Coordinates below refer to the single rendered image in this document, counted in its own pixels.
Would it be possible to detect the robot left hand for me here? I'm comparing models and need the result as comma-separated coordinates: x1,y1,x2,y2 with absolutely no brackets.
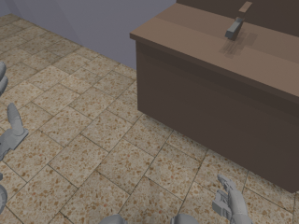
0,61,29,161

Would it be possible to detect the tap lever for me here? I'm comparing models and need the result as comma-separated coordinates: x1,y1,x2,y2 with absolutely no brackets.
225,18,243,38

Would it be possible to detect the left robot thigh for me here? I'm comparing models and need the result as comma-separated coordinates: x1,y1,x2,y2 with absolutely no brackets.
99,215,128,224

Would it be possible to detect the robot thigh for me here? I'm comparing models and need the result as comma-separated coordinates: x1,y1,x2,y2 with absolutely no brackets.
170,214,199,224
99,215,128,224

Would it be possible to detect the robot right forearm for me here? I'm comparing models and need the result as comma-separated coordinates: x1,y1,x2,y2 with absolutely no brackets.
230,214,254,224

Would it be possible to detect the robot right hand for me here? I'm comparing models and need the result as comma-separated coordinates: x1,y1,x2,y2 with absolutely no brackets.
212,174,249,221

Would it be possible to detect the right robot thigh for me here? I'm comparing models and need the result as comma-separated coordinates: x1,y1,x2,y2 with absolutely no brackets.
170,214,199,224

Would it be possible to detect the counter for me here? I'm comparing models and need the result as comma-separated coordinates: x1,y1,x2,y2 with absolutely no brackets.
129,0,299,194

